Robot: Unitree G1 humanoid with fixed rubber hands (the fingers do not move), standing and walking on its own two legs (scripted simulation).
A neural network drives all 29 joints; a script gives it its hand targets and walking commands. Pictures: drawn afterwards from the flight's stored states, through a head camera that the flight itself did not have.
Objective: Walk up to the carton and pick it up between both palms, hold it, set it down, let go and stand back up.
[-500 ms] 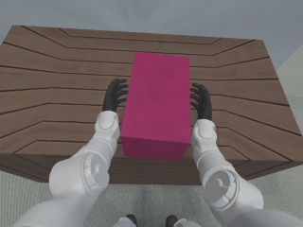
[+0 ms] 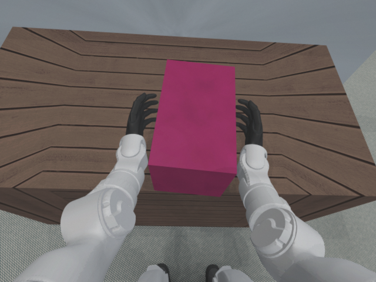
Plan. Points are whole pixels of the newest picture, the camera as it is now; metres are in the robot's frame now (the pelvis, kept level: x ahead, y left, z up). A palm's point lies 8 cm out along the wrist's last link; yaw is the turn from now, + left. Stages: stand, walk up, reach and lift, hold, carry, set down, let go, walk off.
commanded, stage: set down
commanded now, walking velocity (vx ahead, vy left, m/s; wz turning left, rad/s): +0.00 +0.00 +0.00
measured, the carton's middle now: (194, 129) +0.45 -0.02 -0.03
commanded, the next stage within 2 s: none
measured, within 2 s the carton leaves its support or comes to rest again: neither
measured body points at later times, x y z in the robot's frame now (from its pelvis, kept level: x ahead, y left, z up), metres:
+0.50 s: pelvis +0.00 +0.00 +0.00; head +0.11 +0.03 +0.43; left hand +0.45 +0.11 +0.00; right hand +0.41 -0.15 +0.01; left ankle +0.02 +0.09 -0.72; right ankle +0.00 -0.14 -0.72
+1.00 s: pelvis -0.01 +0.01 -0.03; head +0.10 +0.03 +0.41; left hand +0.47 +0.16 +0.00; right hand +0.42 -0.16 -0.01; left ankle +0.02 +0.09 -0.71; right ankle +0.00 -0.14 -0.72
